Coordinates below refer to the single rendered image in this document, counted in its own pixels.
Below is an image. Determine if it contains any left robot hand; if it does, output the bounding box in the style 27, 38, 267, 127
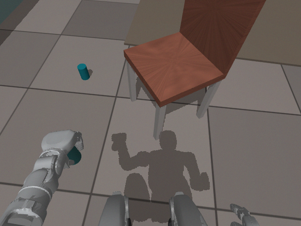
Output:
41, 129, 84, 169

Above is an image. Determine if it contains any chair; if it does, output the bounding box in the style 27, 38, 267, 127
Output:
124, 0, 266, 140

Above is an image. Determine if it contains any right robot hand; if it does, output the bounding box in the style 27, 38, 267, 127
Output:
230, 204, 259, 226

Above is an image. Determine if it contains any left robot arm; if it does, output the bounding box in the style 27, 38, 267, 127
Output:
0, 148, 66, 226

